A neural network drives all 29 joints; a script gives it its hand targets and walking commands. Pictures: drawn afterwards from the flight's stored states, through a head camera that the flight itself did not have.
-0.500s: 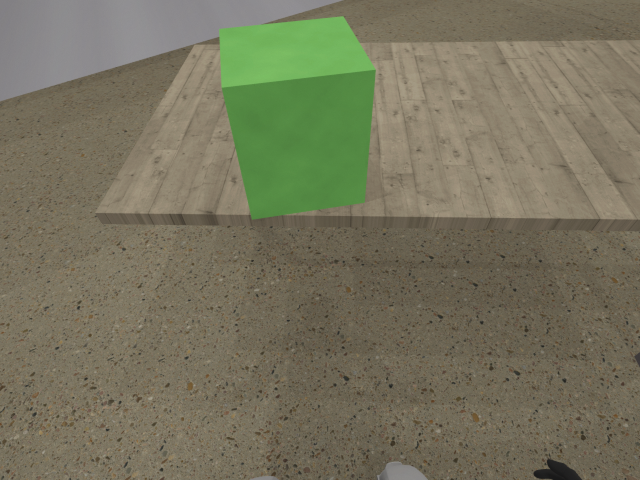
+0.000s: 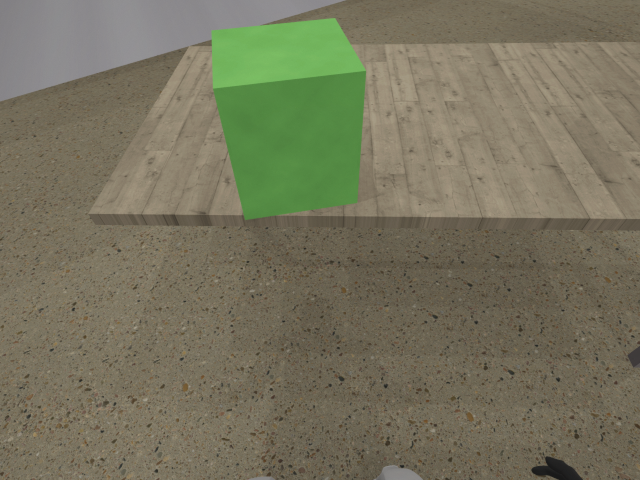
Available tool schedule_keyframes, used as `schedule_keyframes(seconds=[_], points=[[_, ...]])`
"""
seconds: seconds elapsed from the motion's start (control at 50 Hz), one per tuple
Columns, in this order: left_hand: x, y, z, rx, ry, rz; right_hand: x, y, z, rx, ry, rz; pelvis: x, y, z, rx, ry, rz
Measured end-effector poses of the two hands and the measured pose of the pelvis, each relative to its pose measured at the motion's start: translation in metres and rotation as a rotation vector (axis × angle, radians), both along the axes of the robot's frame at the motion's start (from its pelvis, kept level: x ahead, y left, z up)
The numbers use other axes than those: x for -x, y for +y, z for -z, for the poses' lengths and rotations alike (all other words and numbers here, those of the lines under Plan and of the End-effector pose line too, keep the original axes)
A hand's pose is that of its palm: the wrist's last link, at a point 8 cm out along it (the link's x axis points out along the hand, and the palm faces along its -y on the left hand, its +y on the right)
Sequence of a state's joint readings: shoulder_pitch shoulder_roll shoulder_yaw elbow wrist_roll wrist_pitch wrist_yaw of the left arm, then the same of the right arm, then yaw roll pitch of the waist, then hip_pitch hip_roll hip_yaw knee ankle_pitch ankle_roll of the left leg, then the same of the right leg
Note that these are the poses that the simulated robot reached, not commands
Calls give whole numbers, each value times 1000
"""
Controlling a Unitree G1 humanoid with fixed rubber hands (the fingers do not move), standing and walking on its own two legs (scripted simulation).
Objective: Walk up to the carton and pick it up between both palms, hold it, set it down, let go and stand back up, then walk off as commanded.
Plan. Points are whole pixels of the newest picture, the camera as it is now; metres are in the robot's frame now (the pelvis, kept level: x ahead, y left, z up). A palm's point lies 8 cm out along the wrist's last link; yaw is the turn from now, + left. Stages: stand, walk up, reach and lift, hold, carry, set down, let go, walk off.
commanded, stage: walk up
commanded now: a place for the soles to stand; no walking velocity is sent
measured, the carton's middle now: (288, 121) +0.68 +0.08 +0.09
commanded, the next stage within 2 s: none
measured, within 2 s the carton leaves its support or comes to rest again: neither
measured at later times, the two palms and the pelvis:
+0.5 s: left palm out of the picture +0.08 +0.32 -0.08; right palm out of the picture +0.12 -0.30 -0.09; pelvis +0.01 +0.00 +0.01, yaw +1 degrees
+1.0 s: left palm out of the picture +0.09 +0.31 -0.09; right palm out of the picture +0.12 -0.30 -0.08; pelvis +0.02 +0.00 +0.01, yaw +0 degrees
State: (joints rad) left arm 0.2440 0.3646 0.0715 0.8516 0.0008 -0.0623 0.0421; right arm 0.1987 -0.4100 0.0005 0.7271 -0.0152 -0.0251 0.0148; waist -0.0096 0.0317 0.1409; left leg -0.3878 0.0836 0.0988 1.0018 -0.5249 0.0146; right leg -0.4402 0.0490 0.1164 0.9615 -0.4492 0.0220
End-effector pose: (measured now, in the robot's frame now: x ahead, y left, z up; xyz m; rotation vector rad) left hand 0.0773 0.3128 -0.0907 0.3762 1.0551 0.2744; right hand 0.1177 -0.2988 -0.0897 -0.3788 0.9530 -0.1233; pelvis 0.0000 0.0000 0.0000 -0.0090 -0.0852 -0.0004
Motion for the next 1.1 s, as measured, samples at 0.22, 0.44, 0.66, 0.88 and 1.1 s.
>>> schedule_keyframes(seconds=[0.22,0.44,0.66,0.88,1.1], points=[[2,11,-3,1,-6,-12,1,11,-3,-1,-6,-13,0,10,-2,2,-8,-11],[-7,-4,-6,4,-4,-3,-1,-4,-5,11,24,8,-7,-3,-6,-8,11,-6],[-10,1,-2,11,0,-7,-3,1,-6,9,12,-6,-12,3,-5,-8,3,-8],[-12,3,-8,1,-4,-6,-6,3,-5,6,26,2,-14,4,-8,-2,13,-9],[-20,-8,-8,9,-2,2,-9,-6,-8,0,22,5,-20,-5,-10,-8,15,-1]])
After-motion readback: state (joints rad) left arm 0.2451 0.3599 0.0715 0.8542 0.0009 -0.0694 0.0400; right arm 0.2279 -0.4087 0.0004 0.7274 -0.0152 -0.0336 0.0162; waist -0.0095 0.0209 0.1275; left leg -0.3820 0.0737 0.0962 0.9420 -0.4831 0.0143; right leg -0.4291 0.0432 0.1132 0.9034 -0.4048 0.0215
